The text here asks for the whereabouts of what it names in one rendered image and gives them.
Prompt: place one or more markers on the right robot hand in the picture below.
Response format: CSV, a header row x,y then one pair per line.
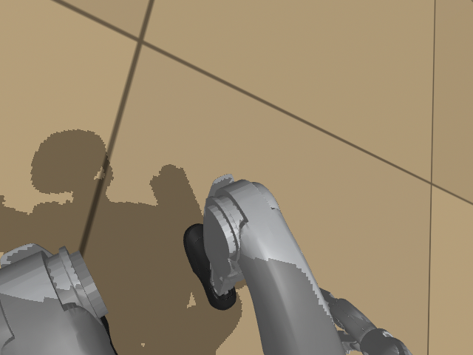
x,y
350,319

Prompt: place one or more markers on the left robot foot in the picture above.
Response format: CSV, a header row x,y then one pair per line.
x,y
106,326

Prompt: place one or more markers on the right robot foot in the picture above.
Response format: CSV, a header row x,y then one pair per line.
x,y
194,247

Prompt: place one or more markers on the right robot arm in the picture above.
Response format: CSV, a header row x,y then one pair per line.
x,y
380,342

